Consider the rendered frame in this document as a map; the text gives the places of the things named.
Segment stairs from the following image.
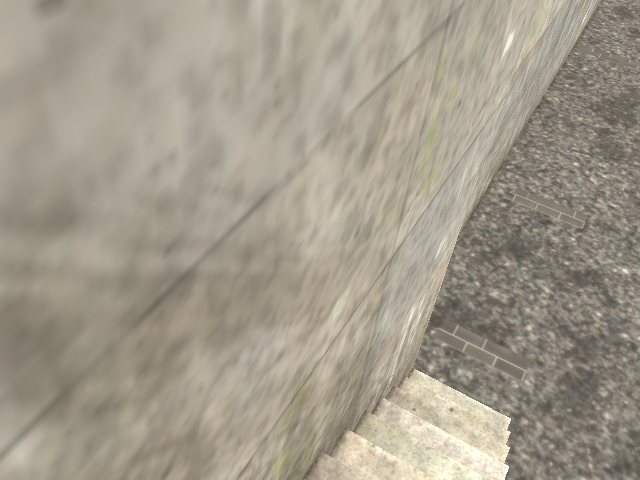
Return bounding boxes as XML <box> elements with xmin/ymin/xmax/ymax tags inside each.
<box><xmin>303</xmin><ymin>368</ymin><xmax>511</xmax><ymax>480</ymax></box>

